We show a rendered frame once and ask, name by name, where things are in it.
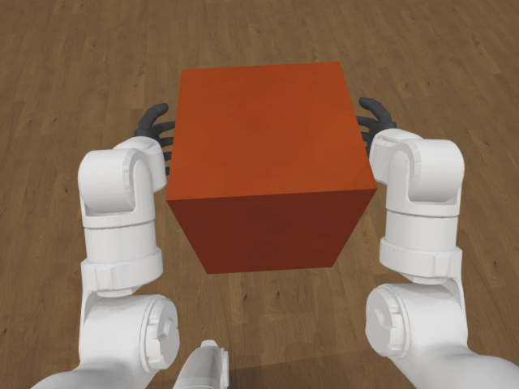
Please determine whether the robot left hand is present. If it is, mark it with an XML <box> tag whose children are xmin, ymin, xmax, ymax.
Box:
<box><xmin>134</xmin><ymin>103</ymin><xmax>176</xmax><ymax>176</ymax></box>

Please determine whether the robot left upper arm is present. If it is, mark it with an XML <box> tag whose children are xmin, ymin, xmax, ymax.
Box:
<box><xmin>31</xmin><ymin>294</ymin><xmax>180</xmax><ymax>389</ymax></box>

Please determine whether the robot left forearm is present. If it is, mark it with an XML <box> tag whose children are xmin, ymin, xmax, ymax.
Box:
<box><xmin>78</xmin><ymin>136</ymin><xmax>167</xmax><ymax>359</ymax></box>

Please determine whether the robot right forearm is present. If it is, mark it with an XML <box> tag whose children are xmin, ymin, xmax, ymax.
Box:
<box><xmin>369</xmin><ymin>129</ymin><xmax>468</xmax><ymax>338</ymax></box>

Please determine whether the carton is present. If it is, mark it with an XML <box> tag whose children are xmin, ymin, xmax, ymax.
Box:
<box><xmin>166</xmin><ymin>62</ymin><xmax>377</xmax><ymax>274</ymax></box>

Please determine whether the robot right hand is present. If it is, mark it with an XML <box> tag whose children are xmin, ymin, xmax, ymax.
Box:
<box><xmin>356</xmin><ymin>97</ymin><xmax>397</xmax><ymax>159</ymax></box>

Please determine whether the left robot thigh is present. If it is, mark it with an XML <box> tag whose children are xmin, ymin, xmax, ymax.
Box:
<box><xmin>173</xmin><ymin>346</ymin><xmax>229</xmax><ymax>389</ymax></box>

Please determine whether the robot right upper arm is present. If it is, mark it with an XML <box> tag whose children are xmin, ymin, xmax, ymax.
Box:
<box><xmin>365</xmin><ymin>284</ymin><xmax>519</xmax><ymax>389</ymax></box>

